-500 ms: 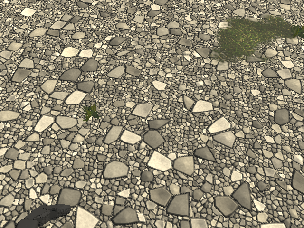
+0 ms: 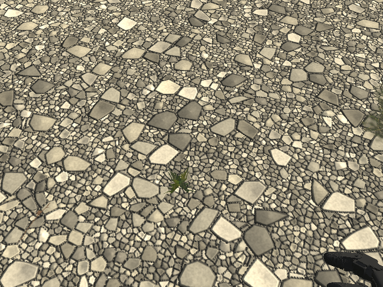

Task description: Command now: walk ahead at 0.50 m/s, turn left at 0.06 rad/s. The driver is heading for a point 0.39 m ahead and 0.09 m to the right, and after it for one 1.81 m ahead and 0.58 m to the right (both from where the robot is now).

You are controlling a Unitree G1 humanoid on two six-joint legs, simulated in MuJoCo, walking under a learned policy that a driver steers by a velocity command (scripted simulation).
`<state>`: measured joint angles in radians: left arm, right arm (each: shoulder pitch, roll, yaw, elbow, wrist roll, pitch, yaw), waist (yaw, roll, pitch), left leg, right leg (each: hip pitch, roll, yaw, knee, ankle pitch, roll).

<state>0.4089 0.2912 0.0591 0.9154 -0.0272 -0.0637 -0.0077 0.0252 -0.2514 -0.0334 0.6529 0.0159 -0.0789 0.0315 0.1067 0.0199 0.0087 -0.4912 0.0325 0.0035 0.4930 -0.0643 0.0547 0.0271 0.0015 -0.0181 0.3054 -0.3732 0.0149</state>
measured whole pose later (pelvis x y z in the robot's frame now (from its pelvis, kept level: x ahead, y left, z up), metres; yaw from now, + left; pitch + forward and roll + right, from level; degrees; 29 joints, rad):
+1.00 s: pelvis +0.54 -0.07 +0.00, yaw -26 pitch +3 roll -1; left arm 0.36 0.29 0.08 0.73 -0.02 -0.03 0.01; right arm 0.04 -0.28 -0.04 0.69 0.00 -0.11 0.02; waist 0.08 0.03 0.01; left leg -0.53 0.01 -0.09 0.50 -0.01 -0.04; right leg -0.10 0.11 0.20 0.44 -0.37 -0.06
